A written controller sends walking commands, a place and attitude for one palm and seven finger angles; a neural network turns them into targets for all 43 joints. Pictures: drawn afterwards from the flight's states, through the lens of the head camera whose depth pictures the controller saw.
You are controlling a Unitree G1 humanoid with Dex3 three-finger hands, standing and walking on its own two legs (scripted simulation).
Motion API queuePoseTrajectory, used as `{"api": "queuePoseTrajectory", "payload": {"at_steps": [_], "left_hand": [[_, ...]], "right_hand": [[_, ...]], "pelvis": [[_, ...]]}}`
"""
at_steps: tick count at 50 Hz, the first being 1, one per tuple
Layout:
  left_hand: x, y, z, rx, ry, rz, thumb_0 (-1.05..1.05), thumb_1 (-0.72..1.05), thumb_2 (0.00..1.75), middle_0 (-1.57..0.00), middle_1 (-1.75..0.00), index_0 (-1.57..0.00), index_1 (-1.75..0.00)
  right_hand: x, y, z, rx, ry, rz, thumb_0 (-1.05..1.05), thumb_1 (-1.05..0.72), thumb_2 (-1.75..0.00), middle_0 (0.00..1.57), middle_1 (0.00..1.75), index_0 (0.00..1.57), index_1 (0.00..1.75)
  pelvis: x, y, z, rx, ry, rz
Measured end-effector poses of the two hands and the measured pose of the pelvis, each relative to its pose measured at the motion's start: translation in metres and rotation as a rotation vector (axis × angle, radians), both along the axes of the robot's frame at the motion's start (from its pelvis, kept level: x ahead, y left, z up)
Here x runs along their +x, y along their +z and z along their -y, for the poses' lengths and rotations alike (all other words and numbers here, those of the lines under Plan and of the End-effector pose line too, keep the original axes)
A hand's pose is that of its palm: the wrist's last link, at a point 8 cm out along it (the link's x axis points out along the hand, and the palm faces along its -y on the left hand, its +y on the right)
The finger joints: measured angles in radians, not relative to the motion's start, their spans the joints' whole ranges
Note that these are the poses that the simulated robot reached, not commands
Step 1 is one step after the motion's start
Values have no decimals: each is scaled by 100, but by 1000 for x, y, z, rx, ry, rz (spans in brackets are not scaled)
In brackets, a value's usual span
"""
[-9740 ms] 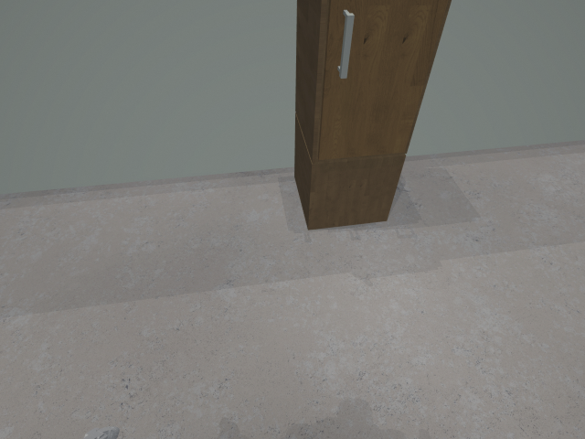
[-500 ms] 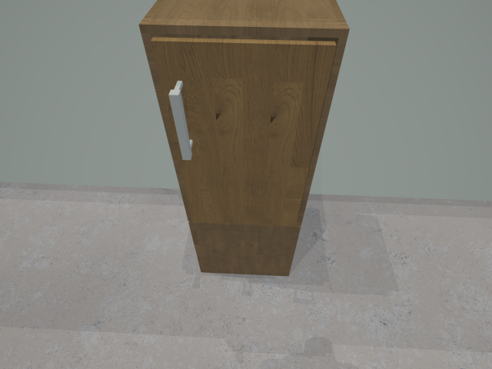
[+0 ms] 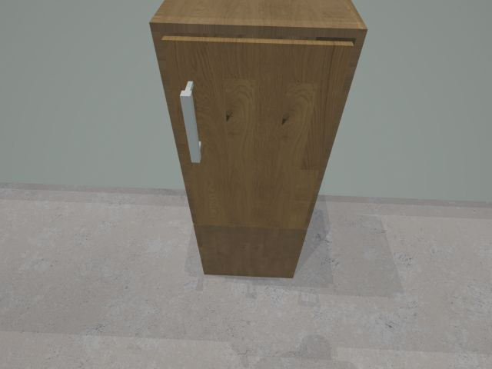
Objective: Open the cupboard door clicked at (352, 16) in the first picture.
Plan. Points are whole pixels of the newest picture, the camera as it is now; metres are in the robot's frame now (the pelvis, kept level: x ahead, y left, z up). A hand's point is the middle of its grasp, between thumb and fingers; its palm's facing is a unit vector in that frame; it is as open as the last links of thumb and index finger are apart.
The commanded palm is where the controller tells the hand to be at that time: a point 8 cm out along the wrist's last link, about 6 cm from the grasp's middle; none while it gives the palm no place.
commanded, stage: raise the hand with hooked fingers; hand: left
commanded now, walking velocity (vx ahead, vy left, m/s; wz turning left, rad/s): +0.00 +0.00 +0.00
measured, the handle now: (193, 124) +0.57 +0.15 +0.08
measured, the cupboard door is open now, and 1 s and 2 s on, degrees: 0 0 0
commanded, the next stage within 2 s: none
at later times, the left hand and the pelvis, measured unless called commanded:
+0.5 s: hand (147, 358) +0.15 +0.16 -0.04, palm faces +0.00 -1.00 +0.00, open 8.4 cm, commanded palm +0.13 +0.24 -0.03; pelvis -0.03 -0.03 -0.06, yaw +1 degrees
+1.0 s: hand (98, 308) +0.19 +0.23 +0.03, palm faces +0.10 -0.99 -0.06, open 11.4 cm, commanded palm +0.16 +0.27 +0.03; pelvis -0.04 -0.02 -0.04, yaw +0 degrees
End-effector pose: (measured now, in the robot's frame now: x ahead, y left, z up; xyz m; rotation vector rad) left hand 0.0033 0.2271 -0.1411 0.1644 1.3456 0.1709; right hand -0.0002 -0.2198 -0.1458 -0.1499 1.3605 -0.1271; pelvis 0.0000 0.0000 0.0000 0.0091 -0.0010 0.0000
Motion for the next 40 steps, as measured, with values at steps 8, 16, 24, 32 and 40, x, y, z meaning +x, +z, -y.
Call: {"api": "queuePoseTrajectory", "payload": {"at_steps": [8, 16, 24, 32, 40], "left_hand": [[28, 17, -3, 2, 77, 148, 1, 91, 90, -20, -30, -20, -30], [172, 158, -6, 55, -16, 1111, 2, 83, 86, -21, -35, -21, -36], [137, 117, 13, -171, -183, 1256, 1, 66, 80, -22, -45, -22, -46], [88, 127, -20, 29, -54, 1341, 2, 47, 72, -24, -57, -24, -58], [158, 153, -10, -147, -316, 1329, 1, 28, 64, -25, -69, -25, -70]], "right_hand": [[19, 8, 6, -32, 2, 90, 1, -92, -90, 20, 30, 20, 29], [112, 32, 29, -66, 33, 603, 1, -91, -90, 20, 30, 20, 29], [177, 58, 54, -112, 161, 853, 1, -90, -90, 20, 30, 20, 30], [183, 39, 50, -120, 230, 855, 1, -90, -90, 20, 30, 20, 29], [125, 4, 34, -42, 144, 701, 1, -90, -90, 20, 30, 20, 30]], "pelvis": [[3, -1, -2, -3, -2, -10], [-10, -14, 4, 8, 24, -74], [-32, -53, 27, 11, 12, -176], [-41, -72, 39, -34, 51, -177], [-52, -67, 38, -41, 43, -162]]}}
